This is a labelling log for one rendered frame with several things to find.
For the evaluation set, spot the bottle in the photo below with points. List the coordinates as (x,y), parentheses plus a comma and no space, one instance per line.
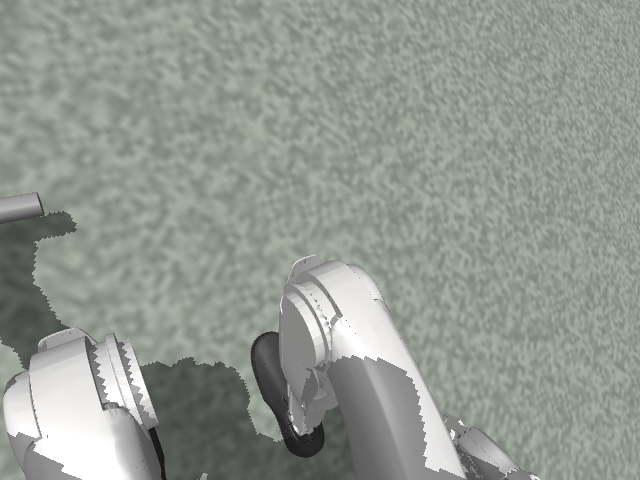
(20,207)

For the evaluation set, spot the left robot foot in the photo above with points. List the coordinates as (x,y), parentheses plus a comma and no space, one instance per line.
(159,451)

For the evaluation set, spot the right robot foot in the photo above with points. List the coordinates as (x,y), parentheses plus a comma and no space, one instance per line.
(273,387)

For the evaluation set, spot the right robot hand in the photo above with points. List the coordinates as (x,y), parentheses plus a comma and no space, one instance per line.
(478,453)

